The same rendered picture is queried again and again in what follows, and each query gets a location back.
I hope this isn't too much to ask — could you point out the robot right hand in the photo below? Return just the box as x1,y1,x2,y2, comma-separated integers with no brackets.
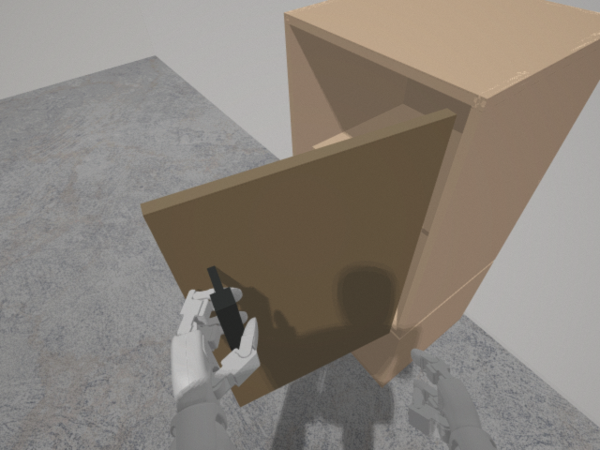
408,349,482,447

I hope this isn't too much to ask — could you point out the robot left hand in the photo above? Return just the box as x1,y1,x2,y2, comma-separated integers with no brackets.
171,288,261,413

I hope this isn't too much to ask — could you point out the robot right forearm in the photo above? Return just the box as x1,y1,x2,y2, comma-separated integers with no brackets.
449,427,498,450

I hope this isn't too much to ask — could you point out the robot left forearm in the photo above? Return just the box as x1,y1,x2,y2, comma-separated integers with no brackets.
169,402,235,450

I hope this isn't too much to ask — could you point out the cupboard door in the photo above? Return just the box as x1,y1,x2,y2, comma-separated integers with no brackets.
141,108,457,407

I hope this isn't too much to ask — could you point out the handle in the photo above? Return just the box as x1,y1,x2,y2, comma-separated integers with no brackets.
207,266,245,351

